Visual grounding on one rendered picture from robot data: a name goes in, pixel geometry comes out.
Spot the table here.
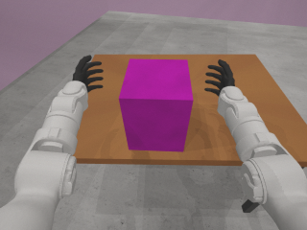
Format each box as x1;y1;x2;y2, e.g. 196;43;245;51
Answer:
72;54;307;213

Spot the left robot forearm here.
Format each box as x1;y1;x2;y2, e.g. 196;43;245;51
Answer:
13;80;88;194

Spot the right robot upper arm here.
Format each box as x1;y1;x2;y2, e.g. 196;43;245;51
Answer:
241;154;307;230

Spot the carton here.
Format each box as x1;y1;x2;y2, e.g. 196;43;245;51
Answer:
119;58;194;152

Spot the robot right hand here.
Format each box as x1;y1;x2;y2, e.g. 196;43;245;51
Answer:
204;59;235;96

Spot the left robot upper arm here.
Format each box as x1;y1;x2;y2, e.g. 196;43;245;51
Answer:
0;150;77;230

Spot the robot left hand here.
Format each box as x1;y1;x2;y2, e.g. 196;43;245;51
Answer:
72;55;104;93

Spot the right robot forearm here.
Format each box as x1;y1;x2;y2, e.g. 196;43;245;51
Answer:
217;86;307;185

